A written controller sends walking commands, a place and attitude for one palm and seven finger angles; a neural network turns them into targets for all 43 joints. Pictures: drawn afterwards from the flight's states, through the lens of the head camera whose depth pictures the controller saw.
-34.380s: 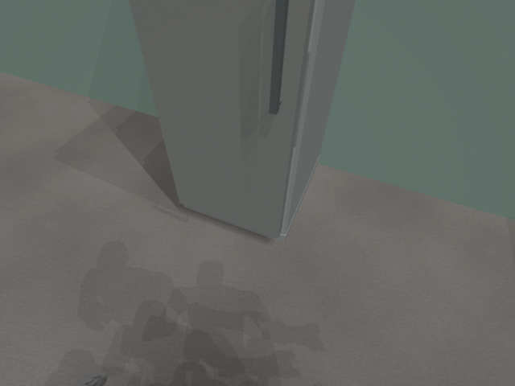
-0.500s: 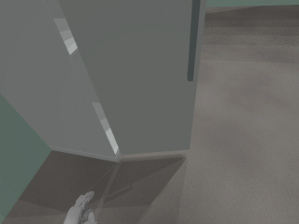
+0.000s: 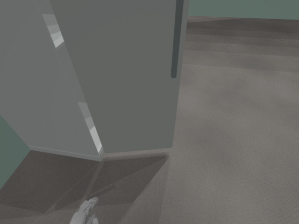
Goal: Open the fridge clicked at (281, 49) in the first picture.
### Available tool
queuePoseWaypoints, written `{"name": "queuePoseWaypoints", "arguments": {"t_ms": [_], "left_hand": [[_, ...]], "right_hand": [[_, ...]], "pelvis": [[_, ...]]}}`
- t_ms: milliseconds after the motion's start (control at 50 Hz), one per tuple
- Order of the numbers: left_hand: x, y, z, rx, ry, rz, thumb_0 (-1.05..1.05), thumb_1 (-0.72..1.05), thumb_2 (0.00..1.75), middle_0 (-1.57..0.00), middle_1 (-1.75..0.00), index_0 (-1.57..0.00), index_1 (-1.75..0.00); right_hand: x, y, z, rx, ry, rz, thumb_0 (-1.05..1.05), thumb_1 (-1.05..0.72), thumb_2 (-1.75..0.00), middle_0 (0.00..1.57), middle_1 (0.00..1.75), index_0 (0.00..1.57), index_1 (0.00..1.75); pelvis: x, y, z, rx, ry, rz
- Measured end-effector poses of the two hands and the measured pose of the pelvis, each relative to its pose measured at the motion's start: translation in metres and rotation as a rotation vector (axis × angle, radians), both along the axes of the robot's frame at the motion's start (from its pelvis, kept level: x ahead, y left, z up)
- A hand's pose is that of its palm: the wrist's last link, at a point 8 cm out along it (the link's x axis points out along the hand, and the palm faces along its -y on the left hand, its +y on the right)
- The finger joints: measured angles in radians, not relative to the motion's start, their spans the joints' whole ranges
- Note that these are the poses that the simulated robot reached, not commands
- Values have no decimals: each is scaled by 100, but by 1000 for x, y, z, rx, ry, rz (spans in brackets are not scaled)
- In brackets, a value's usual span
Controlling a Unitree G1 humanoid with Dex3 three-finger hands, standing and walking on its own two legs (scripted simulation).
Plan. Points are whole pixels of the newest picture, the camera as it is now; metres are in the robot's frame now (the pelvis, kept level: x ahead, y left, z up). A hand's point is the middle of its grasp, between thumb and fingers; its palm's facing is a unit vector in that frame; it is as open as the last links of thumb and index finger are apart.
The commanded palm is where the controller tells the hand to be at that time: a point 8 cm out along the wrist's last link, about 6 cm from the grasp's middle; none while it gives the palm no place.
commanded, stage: let the arm hang, fingers relaxed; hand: right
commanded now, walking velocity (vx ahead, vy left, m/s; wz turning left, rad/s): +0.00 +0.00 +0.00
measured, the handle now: (175, 38) +0.77 -0.06 +0.17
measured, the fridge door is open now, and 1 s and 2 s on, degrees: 74 74 74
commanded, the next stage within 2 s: look to check the result in 1.18 s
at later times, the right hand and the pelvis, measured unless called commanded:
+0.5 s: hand out of the picture +0.04 -0.17 -0.16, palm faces +0.13 +0.97 -0.21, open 6.9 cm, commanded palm none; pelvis +0.00 +0.02 +0.00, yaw -6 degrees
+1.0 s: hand out of the picture -0.02 -0.16 -0.16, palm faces +0.10 +0.98 -0.18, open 7.3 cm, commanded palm none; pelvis -0.01 +0.00 +0.02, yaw -5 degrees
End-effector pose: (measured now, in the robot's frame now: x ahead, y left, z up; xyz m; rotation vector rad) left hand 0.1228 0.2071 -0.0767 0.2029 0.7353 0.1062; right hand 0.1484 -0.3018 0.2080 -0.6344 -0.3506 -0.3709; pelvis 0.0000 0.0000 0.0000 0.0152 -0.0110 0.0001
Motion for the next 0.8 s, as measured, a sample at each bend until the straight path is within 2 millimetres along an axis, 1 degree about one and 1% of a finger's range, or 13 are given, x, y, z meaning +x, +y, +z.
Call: {"name": "queuePoseWaypoints", "arguments": {"t_ms": [80,120,140,180,220,280,340,360,380,480,560,660,800], "left_hand": [[9,4,-11,21,65,-35,1,90,90,-20,-30,-20,-30],[16,9,-20,17,80,-60,1,90,90,-20,-30,-20,-30],[19,13,-28,21,94,-66,1,90,90,-20,-30,-20,-30],[21,21,-41,31,132,-55,1,90,90,-20,-30,-20,-30],[18,28,-46,37,156,-41,1,90,90,-20,-30,-20,-30],[3,40,-48,38,199,-17,1,90,90,-20,-30,-20,-30],[-17,52,-54,28,292,20,1,90,90,-20,-30,-20,-30],[-26,55,-54,31,340,26,1,90,90,-20,-30,-20,-30],[-36,57,-55,39,394,24,1,91,90,-20,-30,-20,-30],[-80,59,-52,54,588,33,1,91,90,-20,-30,-20,-30],[-107,48,-51,38,665,51,1,91,90,-19,-30,-20,-30],[-124,29,-52,-14,696,57,1,91,90,-20,-30,-20,-30],[-131,8,-56,-65,692,54,1,91,90,-20,-30,-20,-30]], "right_hand": [[-1,-11,-3,65,-33,-75,1,-89,-90,22,31,21,30],[13,-21,-32,114,56,-104,1,-89,-90,21,31,21,30],[23,-26,-58,164,155,-120,1,-89,-90,21,31,20,30],[36,-29,-127,288,417,-163,0,-90,-90,20,30,20,30],[33,-14,-198,404,706,-192,0,-91,-90,20,30,19,30],[-1,34,-282,528,1083,-181,1,-91,-90,20,30,19,29],[-56,90,-334,625,1349,-142,1,-91,-90,20,30,19,29],[-71,99,-340,688,1369,-175,0,-94,-90,20,30,20,30],[-80,99,-339,726,1353,-220,-3,-98,-90,21,30,20,30],[-118,86,-338,738,1438,-319,-5,-101,-89,22,31,21,30],[-143,77,-337,734,1521,-379,-3,-97,-90,21,30,20,30],[-162,74,-332,724,1587,-407,-1,-94,-90,20,30,20,30],[-171,81,-331,738,1599,-397,0,-92,-90,20,30,20,30]], "pelvis": [[5,-5,0,-8,-12,-1],[8,-11,-4,0,-2,-32],[9,-14,-9,7,6,-44],[6,-16,-16,-10,14,-58],[3,-13,-17,-36,11,-65],[-1,-2,-15,-57,-1,-58],[-3,10,-14,-55,-9,-59],[-3,12,-11,-42,-8,-72],[-3,14,-8,-28,-6,-85],[-2,19,5,-2,11,-108],[-2,18,11,-3,8,-104],[-4,15,17,-8,0,-93],[-7,11,19,-10,-8,-87]]}}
